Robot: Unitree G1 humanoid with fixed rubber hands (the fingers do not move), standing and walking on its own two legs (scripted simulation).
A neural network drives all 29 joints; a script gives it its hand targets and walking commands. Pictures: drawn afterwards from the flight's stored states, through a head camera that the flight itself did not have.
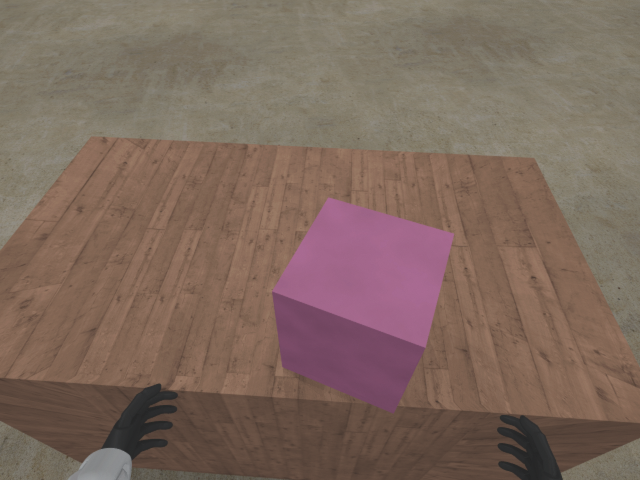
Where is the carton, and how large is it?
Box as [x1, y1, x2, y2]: [272, 197, 453, 413]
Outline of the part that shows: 328,197 272,291 282,366 393,413 425,347 453,233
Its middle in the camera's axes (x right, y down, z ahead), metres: +0.07 +0.09 +0.58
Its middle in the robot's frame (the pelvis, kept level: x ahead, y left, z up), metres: +0.36 -0.03 -0.03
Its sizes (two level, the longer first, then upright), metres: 0.188 0.185 0.219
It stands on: a pedestal, 0.64 m high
